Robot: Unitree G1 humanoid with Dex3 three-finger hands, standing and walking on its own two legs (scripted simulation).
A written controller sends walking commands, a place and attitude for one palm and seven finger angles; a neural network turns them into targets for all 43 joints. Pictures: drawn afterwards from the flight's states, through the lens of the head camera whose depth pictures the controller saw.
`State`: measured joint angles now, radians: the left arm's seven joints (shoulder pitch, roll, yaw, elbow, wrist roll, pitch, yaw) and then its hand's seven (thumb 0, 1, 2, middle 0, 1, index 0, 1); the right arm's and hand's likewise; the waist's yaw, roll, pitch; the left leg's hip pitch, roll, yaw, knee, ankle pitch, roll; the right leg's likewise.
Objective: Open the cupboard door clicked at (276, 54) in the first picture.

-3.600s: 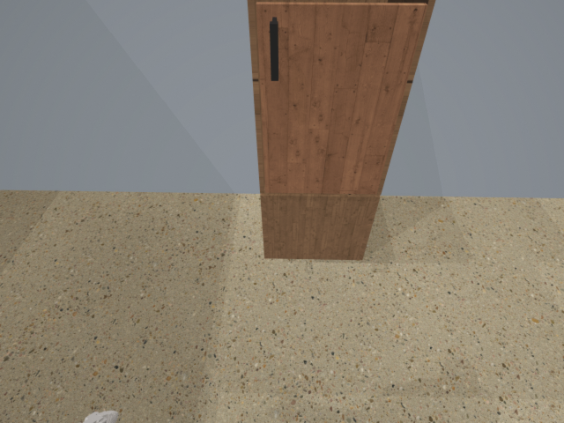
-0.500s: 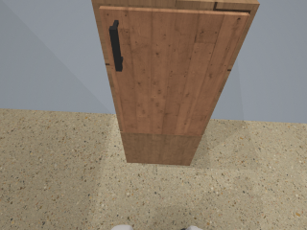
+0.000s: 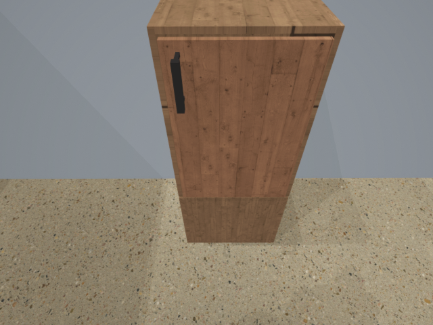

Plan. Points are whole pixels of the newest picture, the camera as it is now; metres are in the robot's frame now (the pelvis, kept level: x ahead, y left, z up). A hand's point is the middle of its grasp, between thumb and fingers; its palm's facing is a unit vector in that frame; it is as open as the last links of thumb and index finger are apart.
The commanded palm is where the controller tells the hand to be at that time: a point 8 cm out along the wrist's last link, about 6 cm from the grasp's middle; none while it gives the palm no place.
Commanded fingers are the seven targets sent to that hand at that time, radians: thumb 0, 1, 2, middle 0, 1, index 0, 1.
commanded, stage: come to a stop and stand still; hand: left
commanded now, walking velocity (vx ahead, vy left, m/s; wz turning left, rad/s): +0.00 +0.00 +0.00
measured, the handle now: (179, 83) +0.60 +0.13 +0.15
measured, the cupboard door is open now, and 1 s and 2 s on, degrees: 0 0 0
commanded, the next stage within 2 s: look again from close up in 0.54 s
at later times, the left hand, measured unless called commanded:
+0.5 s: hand out of the picture -0.08 +0.14 -0.18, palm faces +0.07 -0.99 -0.14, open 7.3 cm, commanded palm none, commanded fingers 0.00 0.90 0.90 -0.20 -0.30 -0.20 -0.30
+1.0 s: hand out of the picture +0.01 +0.17 -0.18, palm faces +0.05 -0.98 -0.20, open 7.3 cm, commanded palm none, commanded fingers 0.00 0.90 0.90 -0.20 -0.30 -0.20 -0.30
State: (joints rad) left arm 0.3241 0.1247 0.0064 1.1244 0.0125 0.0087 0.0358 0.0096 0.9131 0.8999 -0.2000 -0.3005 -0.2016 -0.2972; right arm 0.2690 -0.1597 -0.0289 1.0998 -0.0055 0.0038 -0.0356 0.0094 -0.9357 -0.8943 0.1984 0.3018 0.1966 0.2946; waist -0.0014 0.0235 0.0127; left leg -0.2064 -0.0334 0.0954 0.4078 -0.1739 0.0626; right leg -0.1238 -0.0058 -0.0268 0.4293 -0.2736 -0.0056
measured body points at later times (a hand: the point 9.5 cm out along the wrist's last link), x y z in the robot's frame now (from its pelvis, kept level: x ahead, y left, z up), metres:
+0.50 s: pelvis -0.03 -0.01 +0.00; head -0.03 +0.00 +0.45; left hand -0.08 +0.19 -0.16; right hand -0.08 -0.21 -0.16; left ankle +0.03 +0.08 -0.74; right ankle -0.03 -0.11 -0.74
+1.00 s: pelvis +0.01 +0.00 -0.01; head -0.01 +0.00 +0.44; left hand +0.01 +0.22 -0.16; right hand +0.02 -0.22 -0.17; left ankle +0.03 +0.08 -0.74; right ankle -0.03 -0.11 -0.74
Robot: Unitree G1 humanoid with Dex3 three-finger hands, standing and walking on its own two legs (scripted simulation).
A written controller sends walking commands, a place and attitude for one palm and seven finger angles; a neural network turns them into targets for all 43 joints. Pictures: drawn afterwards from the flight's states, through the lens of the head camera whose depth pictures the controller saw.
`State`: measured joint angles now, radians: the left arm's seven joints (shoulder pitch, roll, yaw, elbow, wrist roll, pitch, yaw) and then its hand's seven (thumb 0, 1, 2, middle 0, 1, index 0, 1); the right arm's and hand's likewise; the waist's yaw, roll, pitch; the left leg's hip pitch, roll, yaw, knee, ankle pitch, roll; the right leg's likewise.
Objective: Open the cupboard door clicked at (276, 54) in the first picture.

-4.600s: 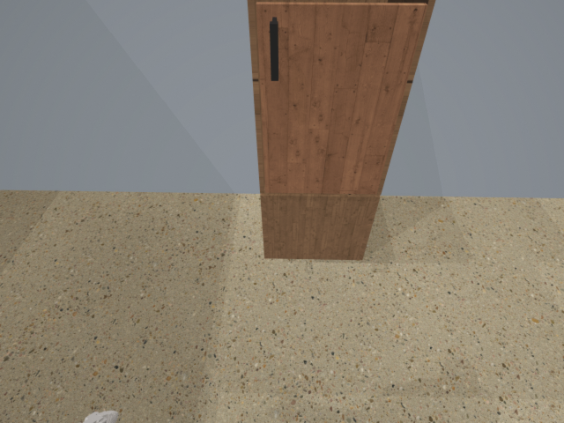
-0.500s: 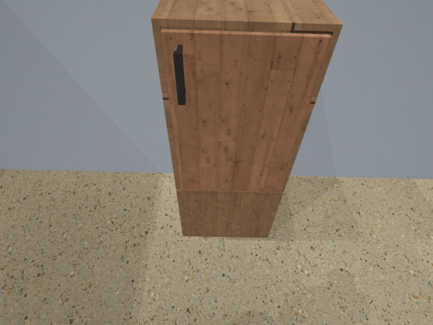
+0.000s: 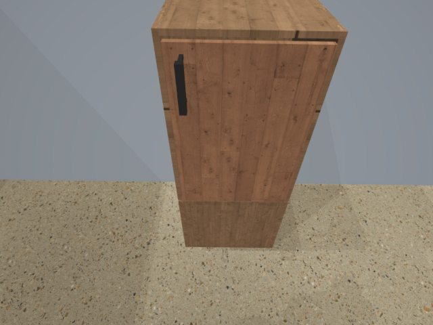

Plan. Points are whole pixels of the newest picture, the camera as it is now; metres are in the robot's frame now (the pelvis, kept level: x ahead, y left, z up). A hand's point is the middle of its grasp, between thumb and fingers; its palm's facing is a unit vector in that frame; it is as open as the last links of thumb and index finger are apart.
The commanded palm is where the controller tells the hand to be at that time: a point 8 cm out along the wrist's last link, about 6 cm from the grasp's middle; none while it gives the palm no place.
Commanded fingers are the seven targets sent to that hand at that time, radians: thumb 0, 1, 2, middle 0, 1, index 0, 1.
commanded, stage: look again from close up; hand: left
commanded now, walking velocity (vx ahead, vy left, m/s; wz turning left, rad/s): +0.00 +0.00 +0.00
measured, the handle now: (182, 85) +0.60 +0.12 +0.16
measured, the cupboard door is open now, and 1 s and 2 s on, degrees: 0 0 0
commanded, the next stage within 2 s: shuffle to correct the standing spot in 0.14 s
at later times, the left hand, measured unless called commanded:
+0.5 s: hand out of the picture +0.00 +0.17 -0.18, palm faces -0.03 -0.99 -0.16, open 7.3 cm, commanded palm none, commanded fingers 0.00 0.90 0.90 -0.20 -0.30 -0.20 -0.30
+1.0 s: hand out of the picture +0.01 +0.08 -0.19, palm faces +0.12 -0.99 -0.08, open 7.3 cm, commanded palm none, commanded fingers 0.00 0.90 0.90 -0.20 -0.30 -0.20 -0.30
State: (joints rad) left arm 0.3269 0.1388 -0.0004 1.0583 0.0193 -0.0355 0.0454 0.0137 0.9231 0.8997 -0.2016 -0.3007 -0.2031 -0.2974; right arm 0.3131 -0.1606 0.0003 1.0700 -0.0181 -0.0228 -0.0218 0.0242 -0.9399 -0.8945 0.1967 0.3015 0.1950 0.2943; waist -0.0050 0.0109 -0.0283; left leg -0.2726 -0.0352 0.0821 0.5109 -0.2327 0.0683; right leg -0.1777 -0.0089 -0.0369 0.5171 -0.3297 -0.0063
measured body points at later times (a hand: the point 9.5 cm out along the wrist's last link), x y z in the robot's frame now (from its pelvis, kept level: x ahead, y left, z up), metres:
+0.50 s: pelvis +0.01 +0.00 +0.00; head +0.02 +0.01 +0.45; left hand +0.00 +0.22 -0.16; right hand +0.02 -0.23 -0.15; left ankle +0.03 +0.07 -0.73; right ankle -0.03 -0.11 -0.71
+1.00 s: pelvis +0.06 -0.06 -0.01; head +0.07 -0.03 +0.44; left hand +0.01 +0.13 -0.18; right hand +0.10 -0.29 -0.15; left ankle +0.06 +0.02 -0.74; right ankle +0.02 -0.16 -0.72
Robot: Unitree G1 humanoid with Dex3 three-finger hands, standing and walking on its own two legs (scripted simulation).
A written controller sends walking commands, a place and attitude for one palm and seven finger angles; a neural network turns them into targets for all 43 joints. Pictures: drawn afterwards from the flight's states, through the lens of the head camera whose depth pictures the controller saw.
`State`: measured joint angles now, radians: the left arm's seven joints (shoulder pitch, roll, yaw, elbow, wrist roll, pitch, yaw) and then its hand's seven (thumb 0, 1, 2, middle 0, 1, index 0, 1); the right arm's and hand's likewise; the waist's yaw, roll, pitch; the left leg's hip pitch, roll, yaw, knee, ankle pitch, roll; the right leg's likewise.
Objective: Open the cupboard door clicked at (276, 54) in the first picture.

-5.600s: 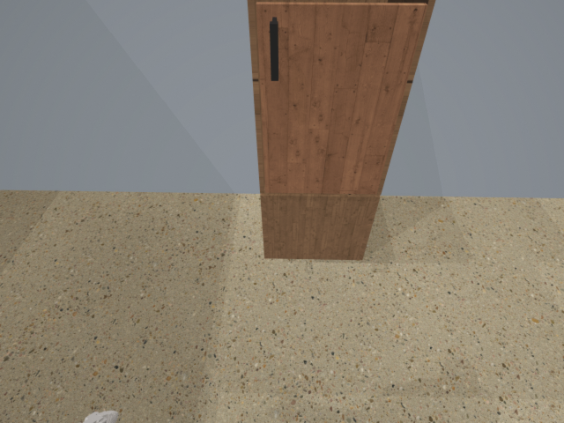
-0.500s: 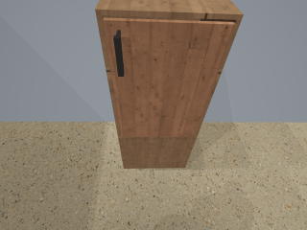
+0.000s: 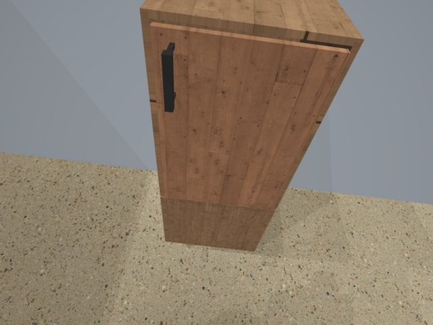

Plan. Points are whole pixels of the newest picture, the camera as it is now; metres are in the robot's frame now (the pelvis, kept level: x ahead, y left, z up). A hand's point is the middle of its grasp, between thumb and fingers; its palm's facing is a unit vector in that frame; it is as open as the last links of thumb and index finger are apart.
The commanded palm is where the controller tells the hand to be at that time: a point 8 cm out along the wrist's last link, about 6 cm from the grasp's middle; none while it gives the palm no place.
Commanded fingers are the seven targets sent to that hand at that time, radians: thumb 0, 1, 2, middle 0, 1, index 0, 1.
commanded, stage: come to a stop and stand still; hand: left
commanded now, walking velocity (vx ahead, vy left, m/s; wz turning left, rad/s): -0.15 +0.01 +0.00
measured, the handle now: (170, 78) +0.55 +0.15 +0.17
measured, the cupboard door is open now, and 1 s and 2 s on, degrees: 0 0 0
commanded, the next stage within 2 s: look again from close up in 0.78 s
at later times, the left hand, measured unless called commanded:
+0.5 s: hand out of the picture +0.02 +0.13 -0.16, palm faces +0.07 -0.97 -0.22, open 7.3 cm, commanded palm none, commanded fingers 0.00 0.90 0.90 -0.20 -0.30 -0.20 -0.30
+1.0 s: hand out of the picture -0.01 +0.14 -0.16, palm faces +0.07 -0.98 -0.20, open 7.3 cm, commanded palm none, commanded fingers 0.00 0.90 0.90 -0.20 -0.30 -0.20 -0.30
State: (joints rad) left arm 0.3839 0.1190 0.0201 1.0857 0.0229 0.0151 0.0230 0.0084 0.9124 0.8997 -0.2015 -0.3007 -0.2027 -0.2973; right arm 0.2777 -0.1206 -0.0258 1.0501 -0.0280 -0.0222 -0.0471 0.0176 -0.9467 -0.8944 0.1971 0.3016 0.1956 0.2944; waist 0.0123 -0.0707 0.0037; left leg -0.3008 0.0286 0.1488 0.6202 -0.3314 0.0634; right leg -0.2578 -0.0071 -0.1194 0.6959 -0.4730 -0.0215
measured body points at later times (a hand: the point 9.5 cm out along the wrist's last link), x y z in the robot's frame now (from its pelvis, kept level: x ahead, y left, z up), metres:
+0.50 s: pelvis -0.01 -0.06 +0.01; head -0.01 -0.06 +0.46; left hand +0.01 +0.18 -0.14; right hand +0.01 -0.28 -0.15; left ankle +0.00 +0.08 -0.73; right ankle +0.00 -0.15 -0.73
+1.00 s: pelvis +0.00 -0.03 +0.01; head +0.00 -0.04 +0.46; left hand -0.01 +0.19 -0.15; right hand +0.00 -0.24 -0.16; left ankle +0.00 +0.08 -0.73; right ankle +0.00 -0.15 -0.73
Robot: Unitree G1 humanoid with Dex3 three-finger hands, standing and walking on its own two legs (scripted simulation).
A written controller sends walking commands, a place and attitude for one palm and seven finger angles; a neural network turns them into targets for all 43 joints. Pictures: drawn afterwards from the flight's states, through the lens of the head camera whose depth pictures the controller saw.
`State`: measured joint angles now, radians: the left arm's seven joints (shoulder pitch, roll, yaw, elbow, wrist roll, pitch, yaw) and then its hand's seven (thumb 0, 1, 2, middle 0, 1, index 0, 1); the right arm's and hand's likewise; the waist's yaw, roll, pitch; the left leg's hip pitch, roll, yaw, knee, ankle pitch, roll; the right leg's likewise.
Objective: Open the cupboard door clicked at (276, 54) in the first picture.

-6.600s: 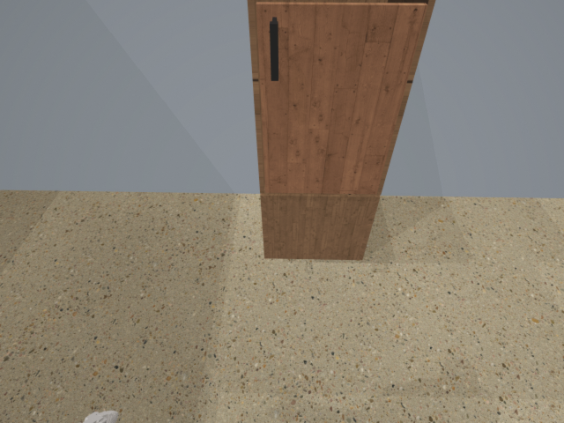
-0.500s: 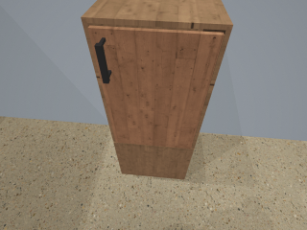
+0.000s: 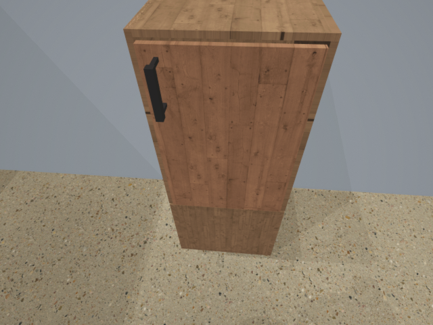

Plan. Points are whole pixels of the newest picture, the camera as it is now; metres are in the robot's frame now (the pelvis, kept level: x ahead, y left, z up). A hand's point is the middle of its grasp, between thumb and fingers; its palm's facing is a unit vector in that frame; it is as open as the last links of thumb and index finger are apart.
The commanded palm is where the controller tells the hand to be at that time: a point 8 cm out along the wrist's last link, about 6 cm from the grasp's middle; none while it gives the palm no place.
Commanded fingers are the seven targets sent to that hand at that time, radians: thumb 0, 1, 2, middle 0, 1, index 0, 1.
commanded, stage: look again from close up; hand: left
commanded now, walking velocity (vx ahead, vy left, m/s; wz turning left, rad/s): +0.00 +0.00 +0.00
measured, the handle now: (157, 90) +0.56 +0.16 +0.16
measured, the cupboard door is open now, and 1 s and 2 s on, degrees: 0 0 0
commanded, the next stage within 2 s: raise the hand with hooked fingers in 0.34 s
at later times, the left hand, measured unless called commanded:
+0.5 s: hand out of the picture +0.07 +0.19 -0.15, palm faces +0.13 -0.97 -0.19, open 7.4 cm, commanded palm +0.11 +0.23 -0.06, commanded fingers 0.00 0.81 0.86 -0.21 -0.36 -0.21 -0.36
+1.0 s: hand (88, 306) +0.15 +0.22 +0.02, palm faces +0.14 -0.99 -0.07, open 9.4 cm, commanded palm +0.16 +0.26 +0.02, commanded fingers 0.00 0.22 0.61 -0.25 -0.74 -0.25 -0.74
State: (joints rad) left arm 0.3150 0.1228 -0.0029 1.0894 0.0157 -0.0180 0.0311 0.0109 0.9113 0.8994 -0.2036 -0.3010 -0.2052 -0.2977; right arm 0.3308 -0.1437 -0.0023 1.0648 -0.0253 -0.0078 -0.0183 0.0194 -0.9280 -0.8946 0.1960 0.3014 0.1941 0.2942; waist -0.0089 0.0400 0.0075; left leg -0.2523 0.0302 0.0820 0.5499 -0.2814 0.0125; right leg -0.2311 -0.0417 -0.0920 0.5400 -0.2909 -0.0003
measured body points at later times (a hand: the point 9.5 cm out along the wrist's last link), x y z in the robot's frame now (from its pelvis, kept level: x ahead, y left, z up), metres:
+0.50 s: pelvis +0.02 +0.01 +0.00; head +0.03 +0.01 +0.45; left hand +0.06 +0.24 -0.13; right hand +0.05 -0.22 -0.15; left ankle +0.01 +0.11 -0.73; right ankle +0.00 -0.12 -0.73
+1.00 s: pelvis -0.01 -0.03 -0.05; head +0.01 -0.01 +0.40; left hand +0.14 +0.27 +0.03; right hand +0.21 -0.27 -0.09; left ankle +0.01 +0.11 -0.73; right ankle +0.00 -0.12 -0.73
